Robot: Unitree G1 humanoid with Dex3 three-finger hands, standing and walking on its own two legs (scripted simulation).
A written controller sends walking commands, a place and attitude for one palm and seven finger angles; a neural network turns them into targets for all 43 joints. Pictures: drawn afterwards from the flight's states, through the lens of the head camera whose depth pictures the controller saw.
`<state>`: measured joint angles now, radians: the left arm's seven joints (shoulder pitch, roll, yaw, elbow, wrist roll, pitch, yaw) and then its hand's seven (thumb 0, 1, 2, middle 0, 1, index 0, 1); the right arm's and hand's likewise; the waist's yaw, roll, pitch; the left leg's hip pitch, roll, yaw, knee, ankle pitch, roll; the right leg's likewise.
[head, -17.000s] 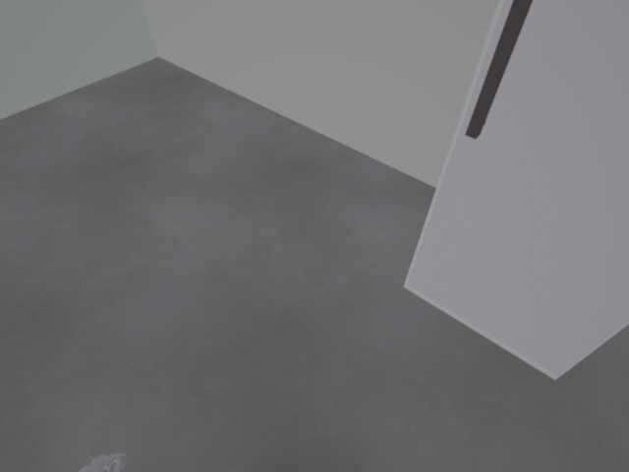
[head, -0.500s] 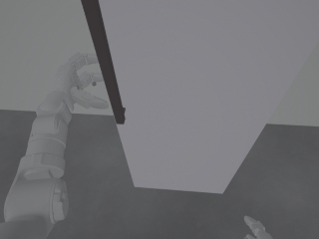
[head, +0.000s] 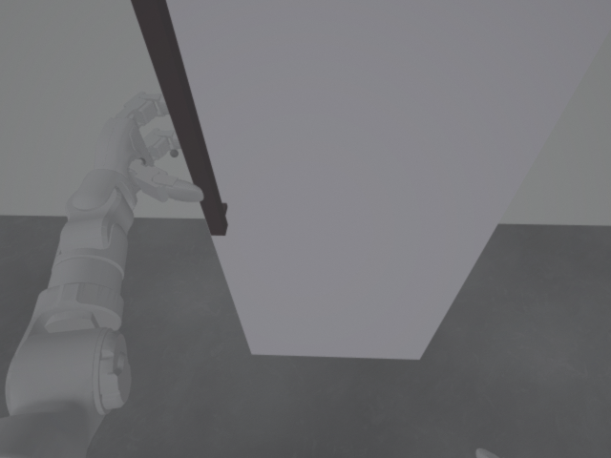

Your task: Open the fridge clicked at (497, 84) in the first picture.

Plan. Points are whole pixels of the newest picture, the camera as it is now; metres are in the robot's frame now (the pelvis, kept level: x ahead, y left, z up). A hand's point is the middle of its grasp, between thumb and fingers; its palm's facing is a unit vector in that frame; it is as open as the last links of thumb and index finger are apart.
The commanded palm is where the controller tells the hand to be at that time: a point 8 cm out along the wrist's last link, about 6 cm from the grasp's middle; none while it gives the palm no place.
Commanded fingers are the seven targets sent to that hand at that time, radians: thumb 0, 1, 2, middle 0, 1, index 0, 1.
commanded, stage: slide the fingers in behind the handle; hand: left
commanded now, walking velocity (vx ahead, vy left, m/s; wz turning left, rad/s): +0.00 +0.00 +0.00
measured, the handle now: (194, 126) +0.49 +0.16 +0.19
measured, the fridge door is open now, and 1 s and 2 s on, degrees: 0 0 0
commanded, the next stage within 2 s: grip the handle and tug to test in 1.54 s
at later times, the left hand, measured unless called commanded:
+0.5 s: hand (193, 155) +0.44 +0.15 +0.18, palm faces -0.05 -1.00 -0.01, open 14.0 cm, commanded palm +0.41 +0.20 +0.18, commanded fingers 0.00 -0.50 0.30 -0.30 -1.20 -0.30 -1.20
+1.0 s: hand (204, 155) +0.44 +0.14 +0.18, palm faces -0.02 -1.00 -0.01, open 13.9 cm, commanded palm +0.42 +0.18 +0.18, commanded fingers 0.00 -0.50 0.30 -0.30 -1.20 -0.30 -1.20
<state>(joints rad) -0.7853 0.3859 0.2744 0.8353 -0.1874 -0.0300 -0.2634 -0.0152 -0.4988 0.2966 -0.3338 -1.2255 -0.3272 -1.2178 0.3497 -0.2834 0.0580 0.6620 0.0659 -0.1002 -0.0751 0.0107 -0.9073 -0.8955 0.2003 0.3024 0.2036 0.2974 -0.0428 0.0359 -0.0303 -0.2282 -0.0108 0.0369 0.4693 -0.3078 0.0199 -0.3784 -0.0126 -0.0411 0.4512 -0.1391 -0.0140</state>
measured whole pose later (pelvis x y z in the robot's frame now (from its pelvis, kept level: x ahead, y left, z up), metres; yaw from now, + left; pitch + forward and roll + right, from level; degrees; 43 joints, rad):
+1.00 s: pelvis +0.00 +0.00 +0.00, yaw +1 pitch +3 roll +0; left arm -0.78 0.26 0.19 0.72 -0.17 0.05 -0.13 -0.02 -0.50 0.30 -0.32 -1.21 -0.31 -1.22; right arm 0.28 -0.26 0.06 0.66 0.06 -0.07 -0.08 0.01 -0.91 -0.90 0.20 0.30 0.20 0.30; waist -0.01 0.04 -0.02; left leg -0.20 -0.01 0.02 0.46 -0.31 0.02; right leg -0.35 -0.02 -0.06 0.46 -0.15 -0.02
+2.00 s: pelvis +0.00 +0.00 +0.00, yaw +0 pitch +3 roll +0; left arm -0.75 0.26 0.19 0.70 -0.17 0.05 -0.14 -0.01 -0.04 0.49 -0.35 -1.27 -0.34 -1.26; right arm 0.27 -0.26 0.06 0.65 0.06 -0.07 -0.08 0.01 -0.91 -0.90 0.20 0.30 0.20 0.30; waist -0.02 0.04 -0.02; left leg -0.19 -0.01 0.03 0.45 -0.31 0.01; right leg -0.34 -0.01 -0.05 0.44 -0.15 -0.02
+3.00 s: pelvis +0.03 +0.00 +0.00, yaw -2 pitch +2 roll -1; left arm -0.52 0.22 0.22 0.36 -0.17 0.18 -0.09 0.01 0.74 0.77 -0.32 -1.40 -0.31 -1.40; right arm 0.24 -0.25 0.05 0.61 0.05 -0.02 -0.05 0.01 -0.91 -0.90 0.20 0.30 0.20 0.30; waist -0.02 0.06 -0.05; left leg -0.11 0.00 0.06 0.39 -0.32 0.02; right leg -0.29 0.01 -0.01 0.41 -0.16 -0.01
